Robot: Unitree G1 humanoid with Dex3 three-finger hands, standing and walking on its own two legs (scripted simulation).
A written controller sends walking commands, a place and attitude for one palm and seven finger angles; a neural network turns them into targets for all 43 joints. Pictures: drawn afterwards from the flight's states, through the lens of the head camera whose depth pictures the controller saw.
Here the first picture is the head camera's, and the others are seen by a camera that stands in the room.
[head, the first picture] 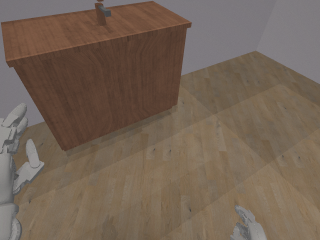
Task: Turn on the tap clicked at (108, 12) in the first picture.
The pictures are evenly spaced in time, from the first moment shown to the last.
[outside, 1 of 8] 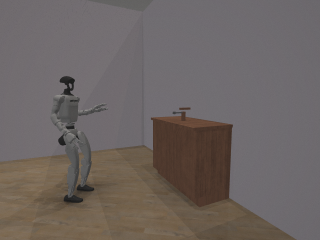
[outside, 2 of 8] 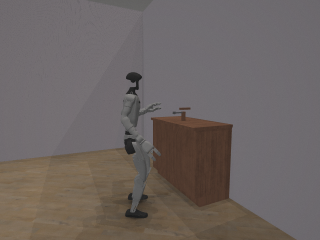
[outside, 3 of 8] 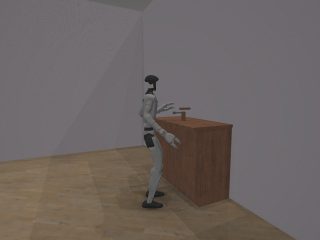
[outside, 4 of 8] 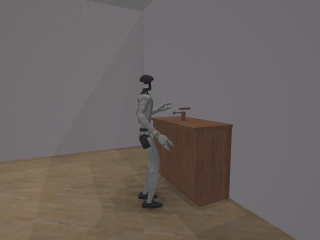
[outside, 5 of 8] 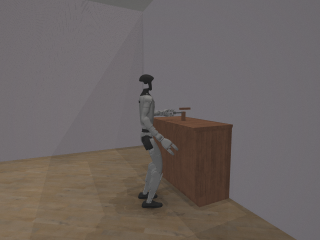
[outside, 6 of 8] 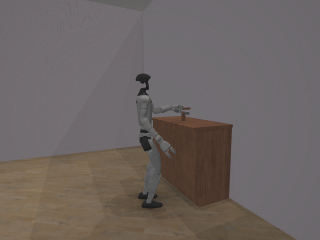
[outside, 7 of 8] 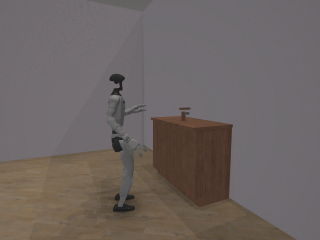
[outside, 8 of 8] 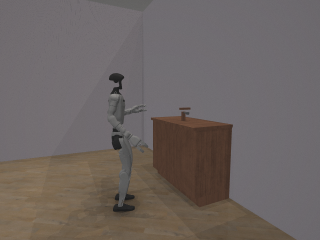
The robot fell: no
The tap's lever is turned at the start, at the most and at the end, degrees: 0 80 80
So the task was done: yes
